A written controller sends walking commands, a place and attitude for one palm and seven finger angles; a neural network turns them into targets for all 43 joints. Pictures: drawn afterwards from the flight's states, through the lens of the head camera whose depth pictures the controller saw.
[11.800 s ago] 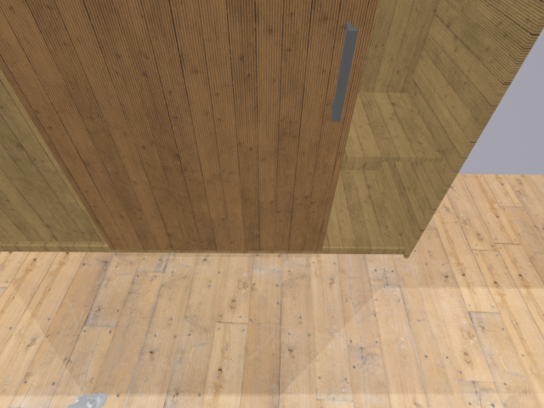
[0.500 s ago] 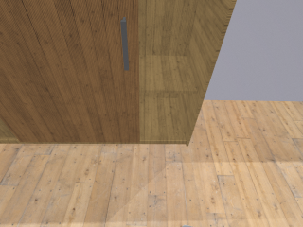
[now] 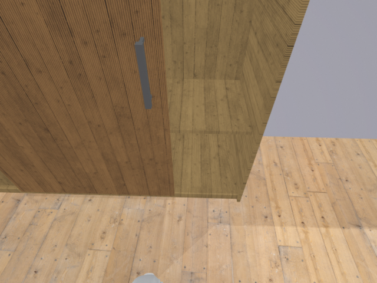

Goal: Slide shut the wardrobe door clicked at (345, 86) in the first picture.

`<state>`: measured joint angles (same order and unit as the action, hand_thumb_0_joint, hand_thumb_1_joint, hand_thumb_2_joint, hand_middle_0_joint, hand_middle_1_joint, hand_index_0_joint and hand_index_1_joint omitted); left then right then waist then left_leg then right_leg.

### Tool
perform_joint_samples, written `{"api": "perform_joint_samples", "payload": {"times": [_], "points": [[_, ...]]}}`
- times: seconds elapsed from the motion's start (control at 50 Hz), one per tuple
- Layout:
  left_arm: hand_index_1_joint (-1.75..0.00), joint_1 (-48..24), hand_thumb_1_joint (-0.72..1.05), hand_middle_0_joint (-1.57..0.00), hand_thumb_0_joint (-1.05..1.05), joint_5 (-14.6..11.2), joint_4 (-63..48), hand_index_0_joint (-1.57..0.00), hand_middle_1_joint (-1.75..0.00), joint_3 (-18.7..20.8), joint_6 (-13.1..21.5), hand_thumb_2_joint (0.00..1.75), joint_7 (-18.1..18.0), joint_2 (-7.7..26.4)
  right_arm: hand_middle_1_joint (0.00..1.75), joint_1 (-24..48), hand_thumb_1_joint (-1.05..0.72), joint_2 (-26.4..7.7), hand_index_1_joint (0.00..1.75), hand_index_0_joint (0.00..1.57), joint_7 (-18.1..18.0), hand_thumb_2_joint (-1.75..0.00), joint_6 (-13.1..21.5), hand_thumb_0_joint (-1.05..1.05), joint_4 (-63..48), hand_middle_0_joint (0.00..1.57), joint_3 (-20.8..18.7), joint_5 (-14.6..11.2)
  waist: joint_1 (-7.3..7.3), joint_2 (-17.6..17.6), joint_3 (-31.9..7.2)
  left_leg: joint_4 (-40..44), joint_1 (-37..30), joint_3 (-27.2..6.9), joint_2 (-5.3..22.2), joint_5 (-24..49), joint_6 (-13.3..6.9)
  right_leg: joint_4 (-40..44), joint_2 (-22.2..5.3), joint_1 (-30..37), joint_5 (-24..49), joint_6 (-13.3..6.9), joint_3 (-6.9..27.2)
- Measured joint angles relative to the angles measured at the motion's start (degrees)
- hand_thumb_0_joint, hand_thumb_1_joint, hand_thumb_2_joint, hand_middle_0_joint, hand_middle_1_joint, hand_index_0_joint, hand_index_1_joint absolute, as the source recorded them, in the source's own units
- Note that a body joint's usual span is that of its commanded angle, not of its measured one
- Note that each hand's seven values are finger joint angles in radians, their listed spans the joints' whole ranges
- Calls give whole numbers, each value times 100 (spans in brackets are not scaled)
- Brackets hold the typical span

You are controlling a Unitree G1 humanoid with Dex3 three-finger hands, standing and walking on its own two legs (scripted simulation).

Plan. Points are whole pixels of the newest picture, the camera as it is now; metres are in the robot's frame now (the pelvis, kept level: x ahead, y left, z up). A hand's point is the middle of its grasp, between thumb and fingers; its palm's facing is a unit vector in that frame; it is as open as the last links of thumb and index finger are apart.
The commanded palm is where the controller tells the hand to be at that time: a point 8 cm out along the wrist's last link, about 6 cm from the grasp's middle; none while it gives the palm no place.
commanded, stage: take the last steps up to it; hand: left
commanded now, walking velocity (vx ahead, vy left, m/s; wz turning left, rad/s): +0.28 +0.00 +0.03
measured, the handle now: (145, 75) +0.69 +0.19 +0.09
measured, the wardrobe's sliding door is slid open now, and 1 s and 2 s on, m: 0.38 0.38 0.38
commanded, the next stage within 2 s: come to a stop and stand still in 0.34 s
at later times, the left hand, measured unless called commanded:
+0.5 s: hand (117, 250) +0.24 +0.21 -0.17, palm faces +0.02 -0.98 -0.20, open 7.4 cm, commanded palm none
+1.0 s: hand (101, 244) +0.25 +0.27 -0.19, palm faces +0.06 -0.97 -0.25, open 7.4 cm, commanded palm none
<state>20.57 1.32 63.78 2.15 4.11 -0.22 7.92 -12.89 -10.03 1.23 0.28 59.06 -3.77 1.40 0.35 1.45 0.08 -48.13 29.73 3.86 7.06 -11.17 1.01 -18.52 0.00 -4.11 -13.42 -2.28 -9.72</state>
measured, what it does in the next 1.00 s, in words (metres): walks ahead: left foot, then right foot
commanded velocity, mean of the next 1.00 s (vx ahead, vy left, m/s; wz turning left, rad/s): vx -0.01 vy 0.03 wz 0.00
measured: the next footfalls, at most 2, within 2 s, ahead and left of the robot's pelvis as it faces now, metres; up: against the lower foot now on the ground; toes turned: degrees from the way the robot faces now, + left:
left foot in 0.14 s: +0.17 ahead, +0.14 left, +0.00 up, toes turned +8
right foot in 0.54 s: +0.30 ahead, -0.10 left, +0.00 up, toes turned -7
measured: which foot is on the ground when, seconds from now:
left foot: up 0.00-0.12, down 0.14-0.56, up 0.58-0.90, down 0.92-1.00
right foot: down 0.00-0.16, up 0.18-0.52, down 0.54-0.96, up 0.98-1.00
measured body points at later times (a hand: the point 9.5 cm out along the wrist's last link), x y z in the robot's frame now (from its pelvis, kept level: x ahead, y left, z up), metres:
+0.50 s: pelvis +0.18 +0.03 -0.01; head +0.20 +0.02 +0.44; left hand +0.24 +0.26 -0.15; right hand +0.17 -0.20 -0.16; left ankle +0.13 +0.14 -0.75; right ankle +0.24 -0.10 -0.72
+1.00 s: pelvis +0.18 +0.07 -0.02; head +0.18 +0.07 +0.43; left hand +0.25 +0.32 -0.17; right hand +0.27 -0.18 -0.16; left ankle +0.18 +0.16 -0.75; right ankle +0.26 -0.09 -0.74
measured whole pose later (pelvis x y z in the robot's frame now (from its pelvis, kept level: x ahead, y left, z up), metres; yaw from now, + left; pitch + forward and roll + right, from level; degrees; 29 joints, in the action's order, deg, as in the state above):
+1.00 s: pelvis +0.18 +0.07 -0.02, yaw +1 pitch -3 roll +0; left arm 11.0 1.0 55.2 2.2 -3.3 -2.7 11.8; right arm -12.0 -11.5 -0.9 -1.7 51.3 -2.9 1.1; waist -0.2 -0.2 2.7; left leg -38.6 15.3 4.2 0.8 -20.6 -2.0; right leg -41.1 -5.1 -23.1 -20.7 0.1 -2.6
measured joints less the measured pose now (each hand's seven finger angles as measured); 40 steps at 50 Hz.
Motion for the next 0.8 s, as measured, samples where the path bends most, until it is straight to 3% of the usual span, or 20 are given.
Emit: {"api": "perform_joint_samples", "payload": {"times": [0.1,0.14,0.2,0.24,0.3,0.4,0.5,0.54,0.6,0.66,0.72,0.8], "points": [[-30,299,92,-20,0,15,178,-20,-30,-8,-43,90,18,-48,30,364,-92,46,30,20,28,-90,85,0,-108,20,65,-18,221,-101,123,1025,-479,139,-128,-126,-89,-215,-92,248,-440,192,-23],[-30,448,91,-20,1,-2,232,-20,-30,-3,-82,90,18,-63,30,439,-92,54,30,20,16,-90,183,0,-169,20,112,-10,277,-146,153,1565,-898,242,-231,-62,-150,-665,-191,196,-806,302,18],[-30,410,91,-20,1,-31,305,-20,-30,-6,-236,90,31,-42,30,542,-91,147,30,20,-74,-90,343,0,-223,20,164,10,249,-288,319,1293,-998,407,-352,-197,-313,-2740,-354,-607,-1488,194,376],[-30,298,91,-20,1,-27,289,-20,-30,13,-311,90,52,-3,30,449,-91,222,30,20,-126,-90,337,0,-213,20,199,-14,204,-311,324,1413,-1207,485,-399,-390,-352,-3950,-358,-1252,-1400,131,519],[-30,60,91,-20,1,14,135,-20,-30,73,-336,90,84,67,30,246,-95,214,30,21,-278,-89,391,-2,-195,21,66,-89,101,-337,271,1940,-1581,547,-518,-288,-339,-4464,-461,-1975,-875,152,580],[-30,-425,91,-20,1,24,-228,-19,-30,137,-340,90,92,176,30,-164,-96,84,30,20,-276,-89,328,-3,56,21,114,-52,26,-321,170,2567,-2087,538,-640,-235,-327,-3773,-590,-2487,-322,273,590],[-30,-878,92,-20,1,6,-469,-19,-30,123,-330,90,90,224,30,-497,-93,121,30,20,-251,-90,191,-1,305,20,157,-13,-119,-210,230,2489,-2375,458,-588,-557,-168,-2350,-537,-2180,-117,286,511],[-30,-977,92,-20,1,-1,-528,-19,-30,72,-241,90,61,253,30,-607,-93,164,30,20,-260,-90,146,-1,403,20,187,-28,-156,-204,267,2138,-2394,440,-550,-865,-54,-1508,-486,-1780,636,294,471],[-30,-1155,91,-20,0,-22,-473,-19,-30,-30,-148,90,-22,144,30,-581,-92,126,30,20,-272,-90,13,0,503,20,171,-115,-230,51,329,1308,-2128,204,-407,-1500,31,-1564,-337,-1624,114,97,334],[-30,-1360,91,-20,0,-18,-509,-20,-30,-80,-207,90,-89,34,30,-381,-92,115,30,20,-313,-90,-171,0,456,20,130,-153,-241,87,468,57,-1552,-59,-565,-2142,62,-1512,-369,-1544,13,48,281],[-30,-1507,91,-20,0,7,-593,-20,-30,-67,-333,90,-138,-41,30,-125,-92,67,30,20,-302,-90,-290,0,309,20,84,-148,-163,43,606,-834,-1013,-217,-719,-2122,98,-1330,-445,-1476,152,66,294],[-30,-1526,91,-20,0,33,-706,-20,-30,-4,-465,90,-159,3,30,205,-92,-17,30,20,-241,-90,-370,0,33,20,34,-120,-81,-39,654,-897,-683,-278,-713,-1767,157,-1161,-519,-1505,326,151,337]]}}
